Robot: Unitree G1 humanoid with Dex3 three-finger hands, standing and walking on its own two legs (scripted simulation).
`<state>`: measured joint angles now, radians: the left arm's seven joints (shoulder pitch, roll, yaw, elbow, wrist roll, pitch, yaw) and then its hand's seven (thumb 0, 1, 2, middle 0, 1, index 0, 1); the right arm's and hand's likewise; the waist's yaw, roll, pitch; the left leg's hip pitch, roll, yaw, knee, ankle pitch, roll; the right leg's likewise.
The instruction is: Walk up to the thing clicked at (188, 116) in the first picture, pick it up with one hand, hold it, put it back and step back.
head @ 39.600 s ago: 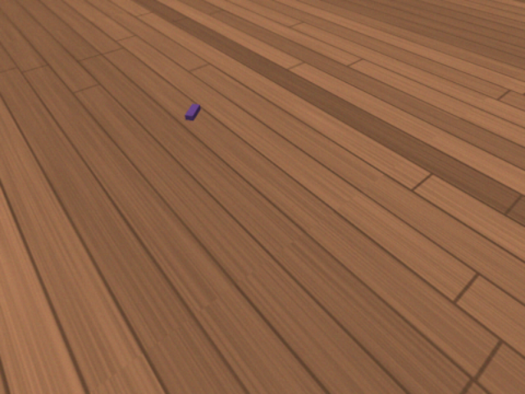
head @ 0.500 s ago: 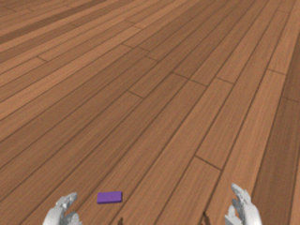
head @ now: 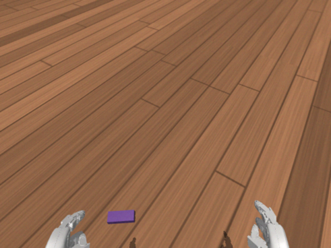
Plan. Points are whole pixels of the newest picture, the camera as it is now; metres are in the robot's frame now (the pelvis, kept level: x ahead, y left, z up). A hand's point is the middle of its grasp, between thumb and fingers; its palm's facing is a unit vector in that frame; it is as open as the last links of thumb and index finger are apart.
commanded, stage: home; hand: left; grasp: from above
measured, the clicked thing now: (121, 216) +0.42 +0.23 -0.70
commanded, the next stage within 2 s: stand in 0.68 s
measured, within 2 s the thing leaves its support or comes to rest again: neither
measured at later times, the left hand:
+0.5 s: hand out of the picture +0.16 +0.18 -0.04, palm faces +0.05 -0.98 -0.21, open 7.4 cm
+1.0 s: hand out of the picture +0.13 +0.23 -0.10, palm faces +0.03 -0.94 -0.34, open 7.4 cm
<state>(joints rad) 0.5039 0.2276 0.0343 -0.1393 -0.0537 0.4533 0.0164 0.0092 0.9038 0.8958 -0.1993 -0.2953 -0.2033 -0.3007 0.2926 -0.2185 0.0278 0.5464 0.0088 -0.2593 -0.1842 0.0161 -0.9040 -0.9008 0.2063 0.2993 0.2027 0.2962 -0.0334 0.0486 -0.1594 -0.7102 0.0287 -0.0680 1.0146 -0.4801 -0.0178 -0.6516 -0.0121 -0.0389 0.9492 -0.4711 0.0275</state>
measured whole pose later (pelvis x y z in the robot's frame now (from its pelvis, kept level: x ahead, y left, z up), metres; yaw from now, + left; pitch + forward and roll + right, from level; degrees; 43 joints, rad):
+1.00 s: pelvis -0.01 +0.01 +0.02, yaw +0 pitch +2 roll +0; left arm 0.24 0.29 0.03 0.56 0.05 0.09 0.03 0.01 0.90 0.90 -0.20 -0.30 -0.21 -0.30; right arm 0.18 -0.28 -0.03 0.82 -0.05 -0.05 -0.01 0.01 -0.90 -0.90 0.21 0.30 0.21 0.30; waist 0.03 -0.01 0.02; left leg -0.46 -0.01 -0.02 0.83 -0.40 0.00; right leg -0.43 -0.06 0.00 0.83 -0.42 0.04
